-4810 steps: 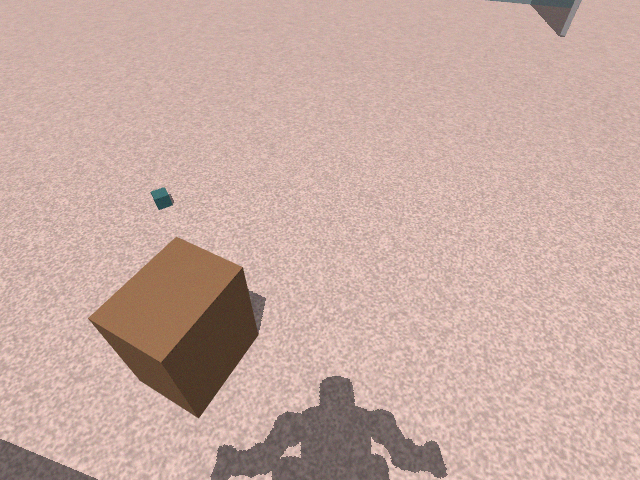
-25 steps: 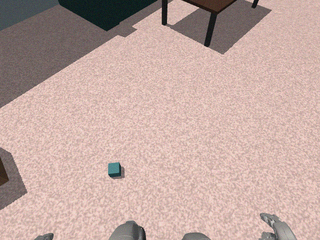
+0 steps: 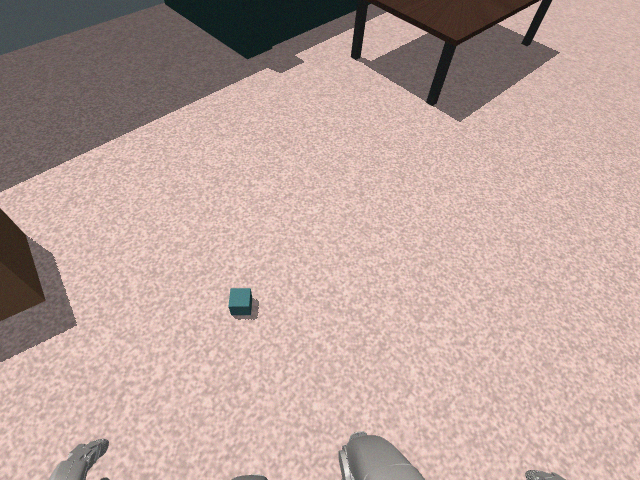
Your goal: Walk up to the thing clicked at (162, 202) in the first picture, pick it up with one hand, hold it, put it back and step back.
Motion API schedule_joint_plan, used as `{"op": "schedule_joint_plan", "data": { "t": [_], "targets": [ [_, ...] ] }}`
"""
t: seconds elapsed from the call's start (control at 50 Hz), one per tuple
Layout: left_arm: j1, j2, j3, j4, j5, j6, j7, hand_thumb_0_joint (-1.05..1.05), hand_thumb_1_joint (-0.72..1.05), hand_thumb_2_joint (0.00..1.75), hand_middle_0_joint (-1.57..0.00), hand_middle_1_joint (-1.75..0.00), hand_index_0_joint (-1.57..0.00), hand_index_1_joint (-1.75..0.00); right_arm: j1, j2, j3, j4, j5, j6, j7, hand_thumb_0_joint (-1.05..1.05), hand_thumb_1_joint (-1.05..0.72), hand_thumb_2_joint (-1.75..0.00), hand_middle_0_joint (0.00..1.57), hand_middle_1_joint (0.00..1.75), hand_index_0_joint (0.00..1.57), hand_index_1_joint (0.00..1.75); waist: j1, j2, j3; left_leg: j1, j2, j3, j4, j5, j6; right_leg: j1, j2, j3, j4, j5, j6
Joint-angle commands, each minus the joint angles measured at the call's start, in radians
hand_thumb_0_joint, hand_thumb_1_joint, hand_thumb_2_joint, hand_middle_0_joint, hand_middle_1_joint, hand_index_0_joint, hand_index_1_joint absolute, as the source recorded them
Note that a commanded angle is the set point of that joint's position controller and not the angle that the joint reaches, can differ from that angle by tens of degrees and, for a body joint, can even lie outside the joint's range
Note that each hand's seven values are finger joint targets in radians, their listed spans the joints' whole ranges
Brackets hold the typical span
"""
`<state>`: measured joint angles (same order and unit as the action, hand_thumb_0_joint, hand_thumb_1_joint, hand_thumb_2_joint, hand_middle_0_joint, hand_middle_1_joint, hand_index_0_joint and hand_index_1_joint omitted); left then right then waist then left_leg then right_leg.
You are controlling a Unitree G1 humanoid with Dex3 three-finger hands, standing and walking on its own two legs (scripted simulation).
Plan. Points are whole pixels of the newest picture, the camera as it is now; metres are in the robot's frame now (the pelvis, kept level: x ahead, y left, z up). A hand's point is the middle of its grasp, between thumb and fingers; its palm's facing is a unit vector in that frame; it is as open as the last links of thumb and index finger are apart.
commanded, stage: step back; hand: left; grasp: from above
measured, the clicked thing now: (240, 301) +0.70 +0.21 -0.73
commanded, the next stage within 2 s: none
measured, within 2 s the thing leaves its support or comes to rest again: neither
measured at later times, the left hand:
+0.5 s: hand out of the picture -0.08 +0.24 -0.12, palm faces -0.05 -0.89 -0.46, open 7.4 cm
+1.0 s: hand out of the picture -0.29 +0.25 -0.15, palm faces -0.06 -0.91 -0.41, open 7.3 cm
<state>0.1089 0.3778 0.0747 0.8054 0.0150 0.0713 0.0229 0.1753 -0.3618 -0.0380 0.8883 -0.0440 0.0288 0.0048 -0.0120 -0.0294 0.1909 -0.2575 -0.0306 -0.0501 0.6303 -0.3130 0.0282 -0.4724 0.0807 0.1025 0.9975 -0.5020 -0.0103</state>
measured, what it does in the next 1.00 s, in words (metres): walks backwards: right foot, then left foot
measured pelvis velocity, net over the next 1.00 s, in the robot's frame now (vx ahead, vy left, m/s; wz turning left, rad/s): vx -0.36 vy -0.03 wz -0.09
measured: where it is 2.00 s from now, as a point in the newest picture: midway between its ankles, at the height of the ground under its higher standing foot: outside the picture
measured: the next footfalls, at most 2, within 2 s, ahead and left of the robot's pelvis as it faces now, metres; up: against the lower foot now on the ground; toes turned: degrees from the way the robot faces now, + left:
right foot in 0.26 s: -0.10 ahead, -0.14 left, +0.00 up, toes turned -2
left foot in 0.66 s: -0.23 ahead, +0.09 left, +0.00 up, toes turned -2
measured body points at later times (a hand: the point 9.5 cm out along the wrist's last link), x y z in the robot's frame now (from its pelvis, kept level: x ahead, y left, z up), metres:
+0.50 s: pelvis -0.17 -0.03 +0.01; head -0.13 -0.07 +0.45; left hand -0.08 +0.28 -0.09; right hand -0.09 -0.36 -0.13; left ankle -0.18 +0.13 -0.64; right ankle -0.14 -0.14 -0.73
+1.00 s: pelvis -0.36 -0.03 -0.01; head -0.32 -0.03 +0.44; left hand -0.28 +0.29 -0.12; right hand -0.23 -0.35 -0.11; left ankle -0.27 +0.09 -0.73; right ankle -0.41 -0.14 -0.73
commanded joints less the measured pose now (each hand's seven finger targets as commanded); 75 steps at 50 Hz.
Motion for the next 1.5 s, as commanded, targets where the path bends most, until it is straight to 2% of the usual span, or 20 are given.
{"op": "schedule_joint_plan", "data": {
  "t": [0.0, 0.14, 0.24, 0.28, 0.3, 0.32, 0.38, 0.52, 0.62, 0.7, 0.78, 0.96, 1.0, 1.02, 1.06, 1.1, 1.18, 1.26, 1.34, 1.48],
  "targets": [
    [0.091, 0.196, 0.070, -0.051, -0.012, -0.024, 0.001, 0.00, 0.90, 0.90, -0.20, -0.30, -0.20, -0.30, -0.129, -0.242, -0.065, -0.124, 0.003, -0.029, -0.033, 0.00, -0.90, -0.90, 0.20, 0.30, 0.20, 0.30, 0.065, 0.142, -0.159, -0.015, 0.260, -0.172, -0.247, 0.410, 0.180, -0.007, 0.036, 0.083, 0.295, 0.022, -0.010],
    [0.083, 0.164, 0.054, -0.062, 0.001, -0.045, -0.002, 0.00, 0.90, 0.90, -0.20, -0.30, -0.20, -0.30, -0.003, -0.251, -0.079, -0.120, 0.015, -0.017, -0.033, 0.00, -0.90, -0.90, 0.20, 0.30, 0.20, 0.30, -0.022, 0.205, -0.242, 0.237, 0.281, -0.162, -0.148, 0.488, 0.233, 0.019, -0.033, -0.007, -0.099, -0.028, 0.050],
    [0.242, 0.175, 0.061, 0.034, 0.011, -0.060, -0.007, 0.00, 0.90, 0.90, -0.20, -0.30, -0.20, -0.30, -0.088, -0.278, -0.082, -0.151, 0.030, 0.016, -0.025, 0.00, -0.90, -0.90, 0.20, 0.30, 0.20, 0.30, 0.046, 0.207, -0.310, 0.042, 0.211, -0.107, -0.052, 0.293, 0.117, 0.329, -0.051, -0.093, -0.598, 0.272, -0.012],
    [0.212, 0.311, 0.098, 0.007, 0.031, -0.061, -0.011, 0.00, 0.90, 0.90, -0.20, -0.30, -0.20, -0.30, -0.098, -0.186, -0.057, -0.177, 0.045, 0.017, -0.024, 0.00, -0.90, -0.90, 0.20, 0.30, 0.20, 0.30, 0.046, -0.168, -0.213, -0.319, -0.028, -0.025, 0.197, -0.159, -0.009, 0.338, -0.323, 0.348, -0.661, 0.206, -0.128],
    [0.118, 0.414, 0.112, -0.040, 0.039, -0.057, -0.009, 0.00, 0.90, 0.90, -0.20, -0.30, -0.20, -0.30, -0.141, -0.217, -0.073, -0.179, 0.036, 0.022, -0.042, 0.00, -0.90, -0.90, 0.20, 0.30, 0.20, 0.30, 0.101, -0.286, -0.154, -0.235, -0.059, -0.093, 0.458, -0.302, -0.039, 0.038, -0.514, 0.537, -0.750, 0.188, -0.296],
    [0.041, 0.376, 0.107, -0.065, 0.027, -0.063, -0.001, 0.00, 0.90, 0.90, -0.20, -0.30, -0.20, -0.30, -0.113, -0.253, -0.090, -0.159, 0.045, 0.021, -0.042, 0.00, -0.90, -0.90, 0.20, 0.30, 0.20, 0.30, 0.052, -0.237, -0.088, -0.172, -0.013, -0.161, 0.559, -0.264, -0.035, -0.088, -0.523, 0.523, -0.764, 0.195, -0.292],
    [-0.068, 0.242, 0.080, -0.080, 0.026, -0.065, 0.004, 0.00, 0.90, 0.90, -0.20, -0.30, -0.20, -0.30, 0.007, -0.207, -0.064, -0.091, 0.051, 0.017, -0.034, 0.00, -0.90, -0.90, 0.20, 0.30, 0.20, 0.30, -0.036, -0.099, -0.111, -0.219, -0.118, -0.141, 0.623, -0.121, -0.029, 0.083, -0.276, 0.089, -0.600, 0.500, -0.150],
    [0.125, 0.213, 0.072, -0.071, 0.034, -0.049, 0.022, 0.00, 0.90, 0.90, -0.20, -0.30, -0.20, -0.30, -0.029, -0.172, -0.044, -0.120, 0.031, -0.005, -0.041, 0.00, -0.90, -0.90, 0.20, 0.30, 0.20, 0.30, 0.093, -0.166, -0.226, -0.268, -0.043, -0.042, 0.266, -0.244, -0.064, 0.474, -0.316, 0.115, -0.503, 0.683, -0.195],
    [0.046, 0.247, 0.064, -0.101, 0.005, -0.026, 0.018, 0.00, 0.90, 0.90, -0.20, -0.30, -0.20, -0.30, 0.139, -0.189, -0.065, -0.053, 0.021, -0.007, -0.033, 0.00, -0.90, -0.90, 0.20, 0.30, 0.20, 0.30, 0.017, -0.165, -0.333, 0.020, -0.008, 0.055, -0.222, 0.041, -0.013, 0.397, -0.322, 0.109, -0.395, 0.653, -0.138],
    [-0.061, 0.224, 0.061, -0.118, 0.007, -0.024, 0.030, 0.00, 0.90, 0.90, -0.20, -0.30, -0.20, -0.30, -0.007, -0.404, -0.109, -0.109, -0.006, 0.002, -0.017, 0.00, -0.90, -0.90, 0.20, 0.30, 0.20, 0.30, -0.041, 0.285, -0.186, -0.167, 0.454, -0.511, -0.349, 0.231, 0.315, 0.066, -0.030, 0.017, 0.162, -0.176, 0.009],
    [0.085, 0.208, 0.061, -0.026, -0.015, -0.018, 0.010, 0.00, 0.90, 0.90, -0.20, -0.30, -0.20, -0.30, -0.149, -0.238, -0.059, -0.141, -0.010, -0.004, -0.028, 0.00, -0.90, -0.90, 0.20, 0.30, 0.20, 0.30, 0.076, 0.125, -0.130, -0.145, 0.244, -0.149, -0.272, 0.323, 0.180, 0.053, 0.029, 0.051, 0.322, 0.024, -0.004],
    [0.209, 0.173, 0.043, 0.095, 0.017, -0.109, 0.003, 0.00, 0.90, 0.90, -0.20, -0.30, -0.20, -0.30, -0.023, -0.251, -0.079, -0.082, 0.006, 0.025, -0.002, 0.00, -0.90, -0.90, 0.20, 0.30, 0.20, 0.30, 0.021, 0.152, -0.265, 0.062, 0.184, -0.078, -0.049, -0.061, 0.121, 0.341, -0.045, -0.088, -0.748, 0.163, -0.014],
    [0.172, 0.285, 0.068, 0.084, 0.043, -0.123, 0.007, 0.00, 0.90, 0.90, -0.20, -0.30, -0.20, -0.30, -0.017, -0.142, -0.042, -0.107, 0.015, 0.015, 0.001, 0.00, -0.90, -0.90, 0.20, 0.30, 0.20, 0.30, 0.017, -0.122, -0.190, -0.352, 0.011, -0.013, 0.149, -0.209, -0.009, 0.445, -0.308, 0.387, -0.730, -0.004, -0.100],
    [0.110, 0.373, 0.087, 0.051, 0.048, -0.115, 0.011, 0.00, 0.90, 0.90, -0.20, -0.30, -0.20, -0.30, -0.112, -0.207, -0.063, -0.118, 0.007, 0.013, -0.010, 0.00, -0.90, -0.90, 0.20, 0.30, 0.20, 0.30, 0.082, -0.131, -0.120, -0.247, 0.041, -0.117, 0.233, -0.242, -0.035, 0.116, -0.481, 0.520, -0.785, -0.229, -0.237],
    [-0.032, 0.304, 0.065, 0.029, 0.037, -0.123, 0.010, 0.00, 0.90, 0.90, -0.20, -0.30, -0.20, -0.30, -0.093, -0.254, -0.087, -0.073, 0.021, 0.009, 0.001, 0.00, -0.90, -0.90, 0.20, 0.30, 0.20, 0.30, 0.016, -0.076, 0.005, -0.085, 0.064, -0.159, 0.343, -0.116, -0.037, -0.105, -0.430, 0.392, -0.800, -0.277, -0.212],
    [0.000, 0.236, 0.053, 0.045, 0.028, -0.130, 0.009, 0.00, 0.90, 0.90, -0.20, -0.30, -0.20, -0.30, -0.048, -0.205, -0.068, -0.043, 0.030, -0.010, 0.006, 0.00, -0.90, -0.90, 0.20, 0.30, 0.20, 0.30, 0.006, -0.058, -0.060, -0.190, -0.014, -0.100, 0.285, -0.062, -0.044, 0.157, -0.287, 0.158, -0.697, 0.110, -0.155],
    [0.123, 0.271, 0.065, 0.079, 0.035, -0.125, -0.009, 0.00, 0.90, 0.90, -0.20, -0.30, -0.20, -0.30, -0.092, -0.191, -0.056, -0.056, 0.012, -0.035, 0.013, 0.00, -0.90, -0.90, 0.20, 0.30, 0.20, 0.30, 0.082, -0.165, -0.086, -0.197, 0.011, -0.008, 0.067, -0.142, -0.047, 0.292, -0.278, 0.145, -0.694, -0.012, -0.140],
    [0.097, 0.248, 0.049, 0.060, 0.023, -0.096, -0.021, 0.00, 0.90, 0.90, -0.20, -0.30, -0.20, -0.30, 0.032, -0.190, -0.075, 0.006, 0.013, -0.069, 0.006, 0.00, -0.90, -0.90, 0.20, 0.30, 0.20, 0.30, 0.030, -0.120, -0.156, 0.068, -0.026, 0.073, -0.261, 0.008, -0.027, 0.262, -0.255, 0.047, -0.506, 0.208, -0.119],
    [0.015, 0.244, 0.044, 0.042, 0.014, -0.092, -0.015, 0.00, 0.90, 0.90, -0.20, -0.30, -0.20, -0.30, 0.131, -0.383, -0.130, 0.020, 0.008, -0.084, -0.003, 0.00, -0.90, -0.90, 0.20, 0.30, 0.20, 0.30, -0.040, 0.135, -0.121, 0.123, 0.400, -0.607, -0.427, -0.372, 0.251, -0.098, -0.124, -0.018, -0.014, -0.081, -0.029],
    [0.063, 0.185, 0.037, 0.078, 0.004, -0.105, -0.041, 0.00, 0.90, 0.90, -0.20, -0.30, -0.20, -0.30, 0.064, -0.267, -0.090, -0.001, 0.007, -0.091, -0.005, 0.00, -0.90, -0.90, 0.20, 0.30, 0.20, 0.30, -0.004, 0.204, -0.107, 0.037, 0.235, -0.220, -0.334, 0.051, 0.161, 0.066, -0.129, -0.103, -0.241, 0.090, -0.001]
  ]
}}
